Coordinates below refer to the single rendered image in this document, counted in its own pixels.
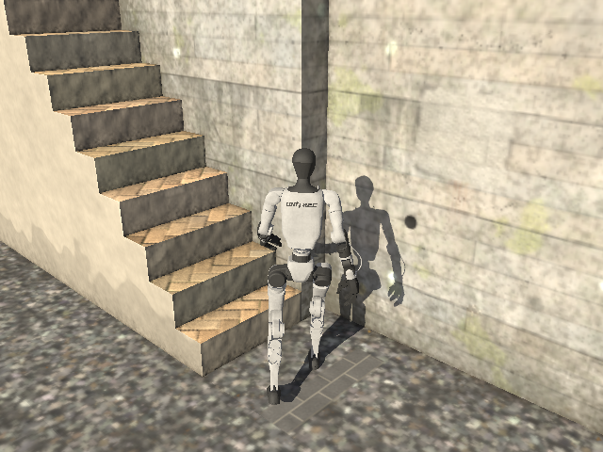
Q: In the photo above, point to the left robot upper arm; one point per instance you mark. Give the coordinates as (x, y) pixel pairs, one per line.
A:
(269, 208)

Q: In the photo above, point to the right robot upper arm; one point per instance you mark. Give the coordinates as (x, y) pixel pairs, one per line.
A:
(332, 199)

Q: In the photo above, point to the right robot hand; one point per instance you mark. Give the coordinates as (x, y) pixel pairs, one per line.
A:
(354, 290)

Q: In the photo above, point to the right robot forearm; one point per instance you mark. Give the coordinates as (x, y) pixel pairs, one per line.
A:
(346, 258)

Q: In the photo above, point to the robot head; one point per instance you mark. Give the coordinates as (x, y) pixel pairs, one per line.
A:
(304, 161)

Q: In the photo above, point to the left robot hand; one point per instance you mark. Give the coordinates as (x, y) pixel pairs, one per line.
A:
(274, 239)

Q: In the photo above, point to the robot torso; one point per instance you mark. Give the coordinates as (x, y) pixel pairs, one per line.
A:
(302, 215)

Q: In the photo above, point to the left robot forearm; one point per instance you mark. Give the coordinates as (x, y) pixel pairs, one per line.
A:
(263, 238)

